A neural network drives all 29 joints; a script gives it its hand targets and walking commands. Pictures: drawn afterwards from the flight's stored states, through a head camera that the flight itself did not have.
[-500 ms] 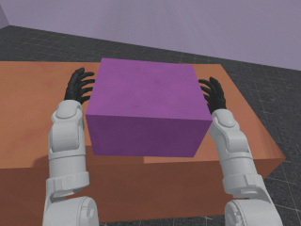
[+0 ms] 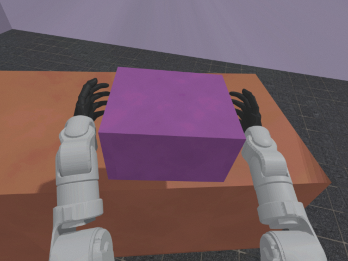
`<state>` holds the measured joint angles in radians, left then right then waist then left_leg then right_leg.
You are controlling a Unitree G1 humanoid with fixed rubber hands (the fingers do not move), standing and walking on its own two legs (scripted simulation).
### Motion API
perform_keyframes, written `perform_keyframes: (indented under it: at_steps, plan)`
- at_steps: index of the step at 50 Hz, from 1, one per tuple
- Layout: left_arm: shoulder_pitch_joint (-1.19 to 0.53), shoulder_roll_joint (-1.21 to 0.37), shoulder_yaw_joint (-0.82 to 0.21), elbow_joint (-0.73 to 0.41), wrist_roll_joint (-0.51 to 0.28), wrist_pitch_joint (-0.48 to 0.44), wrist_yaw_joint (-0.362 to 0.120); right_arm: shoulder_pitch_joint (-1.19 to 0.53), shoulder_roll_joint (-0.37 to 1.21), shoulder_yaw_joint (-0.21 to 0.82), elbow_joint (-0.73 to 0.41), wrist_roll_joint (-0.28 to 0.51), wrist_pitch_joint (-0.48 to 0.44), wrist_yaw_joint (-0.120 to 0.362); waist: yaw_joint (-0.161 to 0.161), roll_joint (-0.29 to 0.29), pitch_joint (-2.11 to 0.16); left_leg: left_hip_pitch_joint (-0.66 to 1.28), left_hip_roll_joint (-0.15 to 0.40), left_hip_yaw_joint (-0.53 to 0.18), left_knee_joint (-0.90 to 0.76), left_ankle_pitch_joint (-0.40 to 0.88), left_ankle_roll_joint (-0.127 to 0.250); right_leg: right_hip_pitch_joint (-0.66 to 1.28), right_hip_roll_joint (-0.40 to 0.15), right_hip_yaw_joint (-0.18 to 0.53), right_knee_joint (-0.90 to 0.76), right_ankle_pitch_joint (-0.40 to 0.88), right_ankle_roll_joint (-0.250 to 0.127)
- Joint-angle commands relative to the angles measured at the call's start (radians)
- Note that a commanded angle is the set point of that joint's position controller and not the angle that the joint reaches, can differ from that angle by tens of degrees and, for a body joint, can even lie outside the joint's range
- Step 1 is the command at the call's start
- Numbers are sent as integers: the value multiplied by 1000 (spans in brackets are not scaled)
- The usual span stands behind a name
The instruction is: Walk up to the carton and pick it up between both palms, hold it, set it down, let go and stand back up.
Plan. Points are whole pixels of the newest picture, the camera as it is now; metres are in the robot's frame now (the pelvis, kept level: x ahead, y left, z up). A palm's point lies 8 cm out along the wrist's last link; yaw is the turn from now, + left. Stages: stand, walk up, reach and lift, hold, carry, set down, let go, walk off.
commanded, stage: hold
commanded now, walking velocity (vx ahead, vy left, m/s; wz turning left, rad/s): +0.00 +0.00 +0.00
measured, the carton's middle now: (169, 123) +0.39 +0.00 +0.14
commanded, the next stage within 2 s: none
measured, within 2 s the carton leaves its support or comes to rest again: neither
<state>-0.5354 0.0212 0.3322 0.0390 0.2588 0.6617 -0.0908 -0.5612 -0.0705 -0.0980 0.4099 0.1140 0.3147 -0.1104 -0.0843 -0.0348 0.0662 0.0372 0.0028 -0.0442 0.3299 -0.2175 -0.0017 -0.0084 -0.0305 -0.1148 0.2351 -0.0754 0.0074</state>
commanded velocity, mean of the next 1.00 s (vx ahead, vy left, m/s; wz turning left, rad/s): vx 0.00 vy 0.00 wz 0.00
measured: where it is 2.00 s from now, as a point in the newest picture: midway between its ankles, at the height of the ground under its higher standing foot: outside the picture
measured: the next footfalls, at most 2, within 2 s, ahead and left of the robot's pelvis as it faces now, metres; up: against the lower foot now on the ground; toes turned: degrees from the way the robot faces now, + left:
none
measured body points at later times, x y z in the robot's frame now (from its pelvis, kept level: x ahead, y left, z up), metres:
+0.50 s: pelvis +0.00 +0.00 +0.00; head -0.04 +0.02 +0.45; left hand +0.37 +0.18 +0.19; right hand +0.36 -0.18 +0.17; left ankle -0.01 +0.12 -0.75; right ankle +0.05 -0.13 -0.75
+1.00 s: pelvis +0.00 +0.00 +0.00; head -0.03 +0.02 +0.45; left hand +0.37 +0.18 +0.19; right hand +0.36 -0.18 +0.17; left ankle -0.01 +0.12 -0.75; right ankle +0.05 -0.13 -0.75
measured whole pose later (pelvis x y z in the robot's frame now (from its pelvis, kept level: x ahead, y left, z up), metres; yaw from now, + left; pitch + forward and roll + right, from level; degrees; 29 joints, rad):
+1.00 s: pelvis +0.00 +0.00 +0.00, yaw +0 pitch -9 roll -1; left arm -0.53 0.02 0.33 0.03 0.26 0.66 -0.09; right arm -0.56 -0.07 -0.10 0.40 0.12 0.31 -0.11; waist -0.09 -0.04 0.07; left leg 0.04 0.00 -0.04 0.33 -0.22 0.00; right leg -0.01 -0.03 -0.11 0.24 -0.08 0.01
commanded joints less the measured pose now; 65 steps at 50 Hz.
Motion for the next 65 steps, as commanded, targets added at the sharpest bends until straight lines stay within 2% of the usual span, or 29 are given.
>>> perform_keyframes:
  at_steps: [1, 20, 25, 27, 35, 46, 50, 56, 59, 65]
  plan:
    - [-545, -427, -429, -86, -152, -41, -141, -646, 430, 379, -289, 82, -61, 132, -10, 54, -356, -190, -63, 70, -70, 270, -46, 332, 68, 12, 42, 109, -1]
    - [-555, -422, -416, -61, -145, -45, -141, -657, 429, 370, -272, 72, -65, 137, -5, 53, -344, -201, -62, 73, -77, 241, -41, 322, 65, 12, 38, 78, -1]
    - [-554, -431, -426, -85, -149, -45, -139, -656, 432, 378, -289, 78, -69, 138, -5, 55, -363, -186, -62, 73, -68, 270, -44, 326, 69, 12, 42, 101, -2]
    - [-553, -421, -411, -55, -141, -43, -140, -660, 424, 369, -266, 74, -66, 138, -5, 52, -335, -198, -61, 73, -75, 251, -43, 320, 68, 10, 38, 78, -2]
    - [-543, -429, -430, -85, -150, -45, -138, -648, 427, 381, -288, 83, -69, 135, -10, 58, -362, -178, -61, 69, -62, 293, -48, 329, 71, 10, 44, 112, -3]
    - [-533, -424, -427, -93, -148, -43, -141, -641, 434, 391, -304, 85, -65, 131, -5, 50, -361, -184, -64, 71, -65, 282, -44, 339, 68, 13, 44, 125, 2]
    - [-550, -422, -428, -89, -148, -45, -140, -640, 433, 378, -285, 78, -64, 135, -8, 60, -342, -197, -63, 73, -75, 251, -43, 323, 65, 13, 40, 90, -1]
    - [-542, -427, -436, -96, -152, -45, -138, -639, 430, 388, -298, 85, -65, 134, -9, 58, -364, -176, -63, 70, -64, 288, -47, 325, 69, 11, 45, 116, -2]
    - [-548, -422, -420, -83, -141, -39, -140, -639, 422, 370, -270, 75, -61, 139, -7, 62, -333, -196, -60, 73, -80, 242, -45, 318, 67, 9, 37, 69, -6]
    - [-543, -427, -427, -83, -149, -42, -140, -650, 423, 378, -291, 81, -67, 136, -8, 55, -356, -178, -61, 70, -67, 278, -47, 321, 69, 9, 42, 99, -3]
